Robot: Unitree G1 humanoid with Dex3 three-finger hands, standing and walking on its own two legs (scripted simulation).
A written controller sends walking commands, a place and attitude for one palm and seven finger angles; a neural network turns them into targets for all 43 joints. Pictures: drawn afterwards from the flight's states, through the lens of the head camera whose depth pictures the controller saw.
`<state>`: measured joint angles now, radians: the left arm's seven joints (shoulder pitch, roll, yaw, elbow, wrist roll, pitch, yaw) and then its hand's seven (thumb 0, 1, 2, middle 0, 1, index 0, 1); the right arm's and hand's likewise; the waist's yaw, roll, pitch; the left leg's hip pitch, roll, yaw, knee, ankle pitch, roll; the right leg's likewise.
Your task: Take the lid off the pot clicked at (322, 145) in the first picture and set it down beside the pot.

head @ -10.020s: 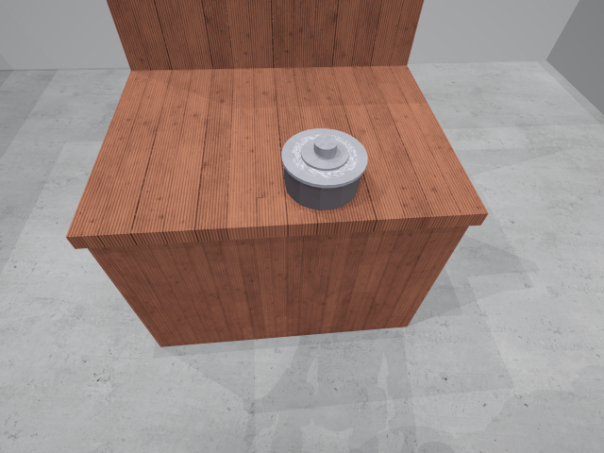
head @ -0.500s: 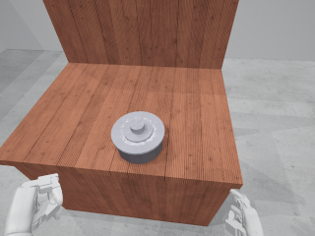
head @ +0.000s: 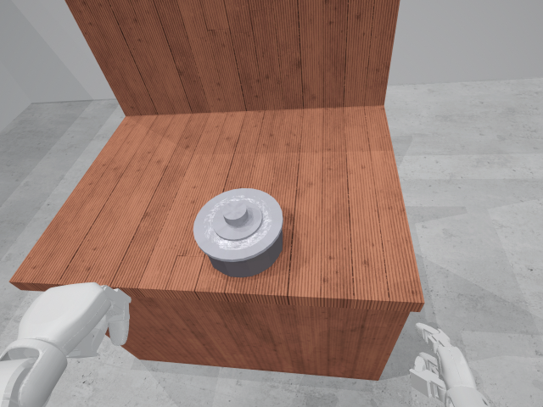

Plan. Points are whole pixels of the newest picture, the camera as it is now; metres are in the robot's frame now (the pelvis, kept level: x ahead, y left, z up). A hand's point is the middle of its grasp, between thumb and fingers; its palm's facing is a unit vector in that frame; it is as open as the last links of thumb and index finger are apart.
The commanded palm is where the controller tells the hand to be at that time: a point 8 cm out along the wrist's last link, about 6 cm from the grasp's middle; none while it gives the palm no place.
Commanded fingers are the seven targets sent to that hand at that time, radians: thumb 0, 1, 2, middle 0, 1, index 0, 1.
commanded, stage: reach forward and open the fingers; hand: left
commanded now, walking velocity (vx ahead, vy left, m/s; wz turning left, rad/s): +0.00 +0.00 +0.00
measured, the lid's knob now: (235, 213) +0.45 +0.14 +0.00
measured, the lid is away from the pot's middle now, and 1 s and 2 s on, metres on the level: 0.00 0.00 0.00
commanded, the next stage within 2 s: move the open hand above the knob in 0.72 s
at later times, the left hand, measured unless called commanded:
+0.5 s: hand (110, 295) +0.24 +0.27 +0.07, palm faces -0.25 -0.07 -0.97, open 8.8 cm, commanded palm +0.23 +0.26 +0.13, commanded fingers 0.00 -0.22 1.27 -0.82 -0.08 -0.82 -0.08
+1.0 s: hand (133, 263) +0.29 +0.25 +0.07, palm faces -0.29 -0.07 -0.95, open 10.0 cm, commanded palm +0.29 +0.25 +0.13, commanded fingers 0.00 -0.23 1.28 -0.82 -0.08 -0.82 -0.08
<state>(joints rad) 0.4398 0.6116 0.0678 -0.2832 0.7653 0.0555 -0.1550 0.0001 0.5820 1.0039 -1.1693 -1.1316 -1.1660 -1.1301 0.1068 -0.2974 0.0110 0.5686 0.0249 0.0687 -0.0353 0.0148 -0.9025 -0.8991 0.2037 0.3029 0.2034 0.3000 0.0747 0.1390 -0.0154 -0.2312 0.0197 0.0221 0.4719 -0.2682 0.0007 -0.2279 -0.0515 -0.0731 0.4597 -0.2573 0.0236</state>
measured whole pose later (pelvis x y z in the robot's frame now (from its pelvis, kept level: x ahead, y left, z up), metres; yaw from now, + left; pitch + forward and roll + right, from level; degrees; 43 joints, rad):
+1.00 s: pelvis -0.01 +0.02 +0.00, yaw +0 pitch +2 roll +0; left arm -0.11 0.57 -0.10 0.07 0.83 0.09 -0.23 0.00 -0.22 1.28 -0.84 -0.08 -0.83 -0.08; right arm 0.12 -0.29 0.02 0.58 0.05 0.11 -0.01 0.01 -0.90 -0.90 0.20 0.30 0.20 0.30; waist 0.04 0.11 0.02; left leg -0.21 -0.01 0.03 0.40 -0.22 0.02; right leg -0.21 -0.08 -0.07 0.39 -0.21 0.04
